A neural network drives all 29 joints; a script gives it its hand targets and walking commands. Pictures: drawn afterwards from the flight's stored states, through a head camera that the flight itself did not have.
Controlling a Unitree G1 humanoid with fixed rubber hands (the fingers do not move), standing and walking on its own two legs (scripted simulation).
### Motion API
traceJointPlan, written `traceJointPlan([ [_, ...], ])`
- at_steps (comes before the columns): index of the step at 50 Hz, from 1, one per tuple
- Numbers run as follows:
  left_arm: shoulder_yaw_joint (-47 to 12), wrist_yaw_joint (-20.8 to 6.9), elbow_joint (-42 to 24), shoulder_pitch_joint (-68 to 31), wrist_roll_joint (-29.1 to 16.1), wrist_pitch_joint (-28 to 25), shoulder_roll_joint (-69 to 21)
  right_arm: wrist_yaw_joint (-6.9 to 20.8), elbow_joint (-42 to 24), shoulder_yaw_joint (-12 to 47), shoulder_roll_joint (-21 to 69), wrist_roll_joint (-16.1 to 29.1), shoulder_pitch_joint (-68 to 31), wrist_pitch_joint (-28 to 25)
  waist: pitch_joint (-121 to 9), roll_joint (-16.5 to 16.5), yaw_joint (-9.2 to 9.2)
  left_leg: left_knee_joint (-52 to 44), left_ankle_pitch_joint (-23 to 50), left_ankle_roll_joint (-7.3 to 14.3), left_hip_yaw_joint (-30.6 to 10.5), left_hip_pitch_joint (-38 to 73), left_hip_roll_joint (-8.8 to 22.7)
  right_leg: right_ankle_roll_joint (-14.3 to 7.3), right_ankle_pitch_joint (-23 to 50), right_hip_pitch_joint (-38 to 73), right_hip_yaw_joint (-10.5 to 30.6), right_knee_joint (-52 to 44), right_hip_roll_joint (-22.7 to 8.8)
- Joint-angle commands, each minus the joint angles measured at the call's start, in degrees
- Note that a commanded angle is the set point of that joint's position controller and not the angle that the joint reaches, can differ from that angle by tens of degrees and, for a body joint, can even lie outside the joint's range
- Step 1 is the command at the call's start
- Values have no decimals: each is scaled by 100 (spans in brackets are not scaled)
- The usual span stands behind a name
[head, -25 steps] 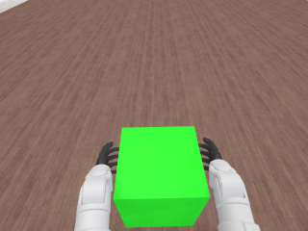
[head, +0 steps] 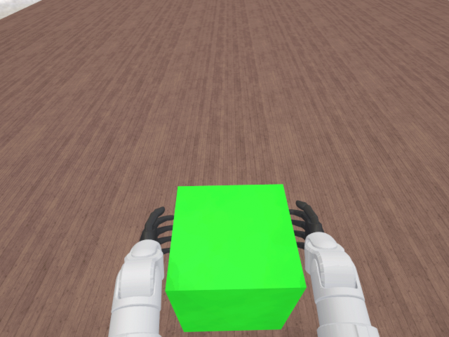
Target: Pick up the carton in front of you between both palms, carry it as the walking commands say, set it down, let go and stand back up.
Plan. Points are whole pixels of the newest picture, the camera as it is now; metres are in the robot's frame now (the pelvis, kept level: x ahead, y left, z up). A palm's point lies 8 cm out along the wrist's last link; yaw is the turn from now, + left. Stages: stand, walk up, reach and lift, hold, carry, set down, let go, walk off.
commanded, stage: carry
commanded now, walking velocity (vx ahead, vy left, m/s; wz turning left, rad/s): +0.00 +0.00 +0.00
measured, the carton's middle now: (231, 260) +0.30 +0.00 -0.04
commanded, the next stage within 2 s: hold in 0.44 s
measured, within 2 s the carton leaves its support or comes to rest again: neither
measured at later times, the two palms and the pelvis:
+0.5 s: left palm (154, 251) +0.28 +0.14 +0.04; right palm (319, 245) +0.28 -0.16 +0.04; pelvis -0.01 -0.01 +0.00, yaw -2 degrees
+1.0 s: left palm (158, 240) +0.29 +0.13 +0.05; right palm (328, 259) +0.24 -0.16 +0.05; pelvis -0.01 +0.04 +0.01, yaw -11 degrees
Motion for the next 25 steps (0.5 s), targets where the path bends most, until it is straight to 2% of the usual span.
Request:
traceJointPlan([
  [1,-3240,-1323,-524,-2856,-1521,-287,-5150,1334,-380,3253,5168,1495,-2682,-219,-1511,-3,3,-251,966,52,-594,904,520,-22,1163,128,662,-584,-715],
  [22,-3233,-1330,-519,-2861,-1527,-288,-5159,1333,-374,3251,5185,1487,-2683,-212,-1516,-15,5,-238,892,11,-574,870,515,-55,1195,71,685,-596,-719],
  [23,-3127,-1368,-697,-2348,-1485,-271,-5254,1377,-200,3082,5361,1415,-2225,-267,-711,-584,-25,-258,1548,186,-1252,2267,-1167,-44,2687,92,1638,-1055,415],
  [24,-3081,-1387,-919,-2530,-1431,-349,-5113,1343,-256,2924,5279,1276,-2221,-407,-1057,-522,-95,-376,1690,174,-1407,2220,-1055,-30,2885,564,1759,-980,363],
  [25,-3166,-1396,-839,-2566,-1455,-353,-5175,1310,-245,2958,5265,1190,-2212,-436,-1134,-322,-80,-453,1749,119,-1387,1944,-1042,26,3242,1056,1738,-868,408],
])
